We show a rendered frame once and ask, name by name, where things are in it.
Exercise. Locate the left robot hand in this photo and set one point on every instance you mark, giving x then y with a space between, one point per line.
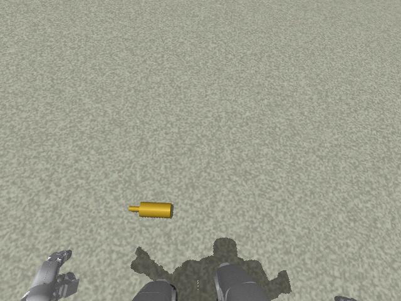
47 273

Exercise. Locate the bottle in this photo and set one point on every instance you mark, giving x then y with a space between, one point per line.
149 209

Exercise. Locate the left robot arm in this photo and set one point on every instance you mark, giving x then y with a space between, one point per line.
42 292

